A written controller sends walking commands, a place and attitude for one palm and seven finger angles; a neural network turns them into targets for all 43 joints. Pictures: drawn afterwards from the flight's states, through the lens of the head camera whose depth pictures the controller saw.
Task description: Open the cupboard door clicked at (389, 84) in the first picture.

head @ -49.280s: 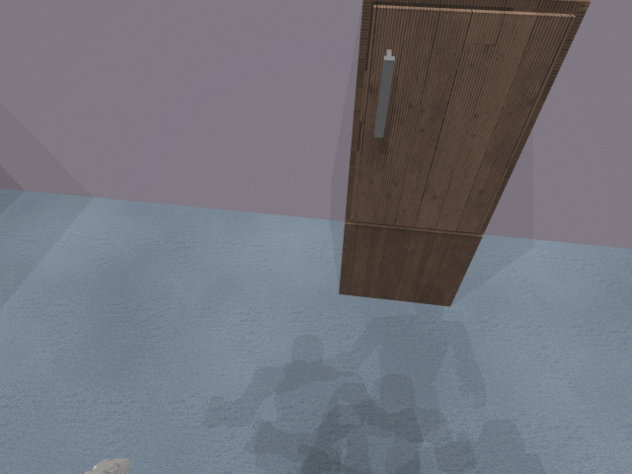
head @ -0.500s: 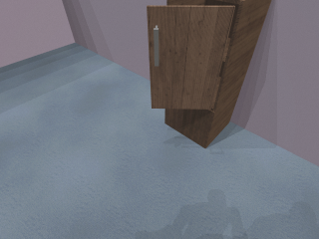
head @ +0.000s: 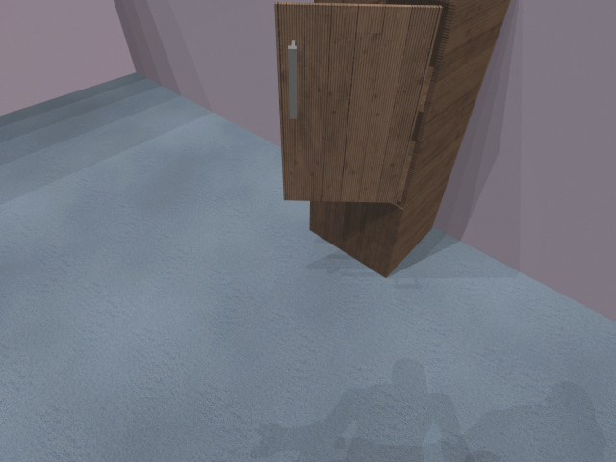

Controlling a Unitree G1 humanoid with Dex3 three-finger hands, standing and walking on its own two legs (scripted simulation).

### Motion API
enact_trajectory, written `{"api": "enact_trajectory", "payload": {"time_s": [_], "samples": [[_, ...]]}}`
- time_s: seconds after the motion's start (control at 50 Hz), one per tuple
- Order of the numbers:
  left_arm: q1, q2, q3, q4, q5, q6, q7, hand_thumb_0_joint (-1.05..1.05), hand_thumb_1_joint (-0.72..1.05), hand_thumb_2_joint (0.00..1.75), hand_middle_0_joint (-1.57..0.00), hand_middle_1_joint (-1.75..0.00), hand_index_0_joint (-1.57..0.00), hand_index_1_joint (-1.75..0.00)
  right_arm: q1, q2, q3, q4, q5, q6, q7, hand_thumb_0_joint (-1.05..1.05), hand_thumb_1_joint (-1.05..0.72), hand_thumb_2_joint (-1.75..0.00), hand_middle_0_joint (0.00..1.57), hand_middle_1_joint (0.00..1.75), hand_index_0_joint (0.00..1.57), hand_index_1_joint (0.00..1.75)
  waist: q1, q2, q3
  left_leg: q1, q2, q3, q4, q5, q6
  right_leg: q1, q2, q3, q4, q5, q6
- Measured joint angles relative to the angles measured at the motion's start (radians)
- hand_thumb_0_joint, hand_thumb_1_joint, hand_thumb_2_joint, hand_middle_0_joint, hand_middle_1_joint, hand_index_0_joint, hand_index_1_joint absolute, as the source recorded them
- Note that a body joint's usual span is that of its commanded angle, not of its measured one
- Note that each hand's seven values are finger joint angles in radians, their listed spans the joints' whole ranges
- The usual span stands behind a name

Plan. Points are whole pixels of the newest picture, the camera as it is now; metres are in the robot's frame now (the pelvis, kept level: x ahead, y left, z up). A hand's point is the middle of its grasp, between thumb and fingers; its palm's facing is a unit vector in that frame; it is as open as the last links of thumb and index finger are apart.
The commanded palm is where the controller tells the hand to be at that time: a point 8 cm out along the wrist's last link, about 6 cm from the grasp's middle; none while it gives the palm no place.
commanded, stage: look again from close up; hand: left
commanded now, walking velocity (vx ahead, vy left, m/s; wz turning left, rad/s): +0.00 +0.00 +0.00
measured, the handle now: (293, 80) +0.97 +0.08 +0.08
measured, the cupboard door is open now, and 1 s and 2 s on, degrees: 40 40 40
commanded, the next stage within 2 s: shuffle to correct the standing spot in 0.56 s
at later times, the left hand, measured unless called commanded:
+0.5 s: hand out of the picture +0.06 +0.26 -0.16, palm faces -0.01 -0.94 -0.34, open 16.3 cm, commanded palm none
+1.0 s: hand out of the picture +0.03 +0.20 -0.18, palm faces +0.00 -0.98 -0.21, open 16.3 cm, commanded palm none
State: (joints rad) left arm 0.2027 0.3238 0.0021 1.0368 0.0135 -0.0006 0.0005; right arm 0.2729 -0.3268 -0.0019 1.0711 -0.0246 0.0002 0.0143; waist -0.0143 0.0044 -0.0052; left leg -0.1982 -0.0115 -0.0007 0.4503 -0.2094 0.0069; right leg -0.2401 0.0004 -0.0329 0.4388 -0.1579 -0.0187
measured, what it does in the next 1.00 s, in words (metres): shifts its weight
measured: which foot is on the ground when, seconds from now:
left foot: down 0.00-1.00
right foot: down 0.00-1.00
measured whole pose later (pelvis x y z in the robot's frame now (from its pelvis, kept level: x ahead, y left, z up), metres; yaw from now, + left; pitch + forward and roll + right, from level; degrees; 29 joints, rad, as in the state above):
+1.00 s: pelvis +0.07 +0.00 -0.01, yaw -1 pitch -1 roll -1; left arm 0.39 0.21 0.00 1.11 0.03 -0.01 -0.01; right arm 0.33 -0.21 0.00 1.13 -0.02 0.00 0.00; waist 0.01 0.02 -0.03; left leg -0.16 0.01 0.01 0.56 -0.38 0.02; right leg -0.20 0.01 -0.04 0.54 -0.32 -0.01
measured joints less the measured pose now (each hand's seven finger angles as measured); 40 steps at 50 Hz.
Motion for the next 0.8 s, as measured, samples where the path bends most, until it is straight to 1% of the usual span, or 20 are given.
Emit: {"api": "enact_trajectory", "payload": {"time_s": [0.16,0.32,0.6,0.7,0.74,0.8], "samples": [[0.021,0.002,-0.001,0.036,-0.001,0.003,0.007,0.0,-0.5,0.3,-0.16,-0.3,-0.16,-0.3,0.016,0.028,0.004,0.042,0.005,-0.002,-0.003,0.0,-0.9,-0.89,0.2,0.3,0.2,0.3,0.0,-0.001,0.02,0.006,-0.004,0.002,-0.007,-0.005,0.007,0.01,-0.004,0.002,-0.016,0.001,0.008],[0.021,0.0,-0.009,0.056,0.0,0.001,0.014,-0.01,-0.5,0.3,-0.15,-0.3,-0.16,-0.3,-0.03,0.043,0.009,0.048,0.011,-0.01,-0.008,0.0,-0.9,-0.89,0.2,0.3,0.2,0.3,0.009,-0.003,0.024,0.031,-0.012,0.006,-0.024,-0.008,0.016,0.034,-0.011,0.008,-0.031,-0.002,0.018],[0.006,0.003,-0.015,0.056,0.004,-0.003,0.016,-0.01,-0.51,0.3,-0.15,-0.3,-0.16,-0.3,-0.123,0.029,0.008,0.024,0.012,-0.016,-0.006,0.0,-0.9,-0.89,0.2,0.3,0.2,0.3,0.027,-0.005,0.012,0.067,-0.024,0.008,-0.056,-0.003,0.027,0.067,-0.023,0.011,-0.054,-0.002,0.031],[0.005,0.004,-0.015,0.056,0.005,-0.004,0.016,-0.01,-0.5,0.3,-0.15,-0.3,-0.16,-0.3,-0.128,0.019,0.008,0.024,0.011,-0.014,-0.007,0.0,-0.9,-0.89,0.2,0.3,0.2,0.3,0.027,-0.006,0.014,0.072,-0.027,0.006,-0.066,0.001,0.028,0.072,-0.026,0.009,-0.062,0.0,0.033],[0.016,0.003,-0.014,0.058,0.006,0.0,0.021,-0.01,-0.51,0.3,-0.15,-0.3,-0.16,-0.3,-0.121,0.025,0.009,0.027,0.007,-0.009,-0.009,0.0,-0.9,-0.89,0.2,0.3,0.2,0.3,0.027,-0.009,0.006,0.071,-0.027,0.008,-0.061,-0.005,0.027,0.068,-0.025,0.01,-0.054,-0.006,0.034],[0.053,-0.006,-0.01,0.065,0.011,0.01,0.017,-0.01,-0.51,0.3,-0.15,-0.3,-0.16,-0.3,-0.09,0.046,0.01,0.031,0.001,0.001,-0.007,0.0,-0.9,-0.9,0.2,0.3,0.2,0.3,0.025,-0.012,-0.015,0.068,-0.022,0.015,-0.038,-0.033,0.026,0.053,-0.021,0.015,-0.009,-0.064,0.029]]}}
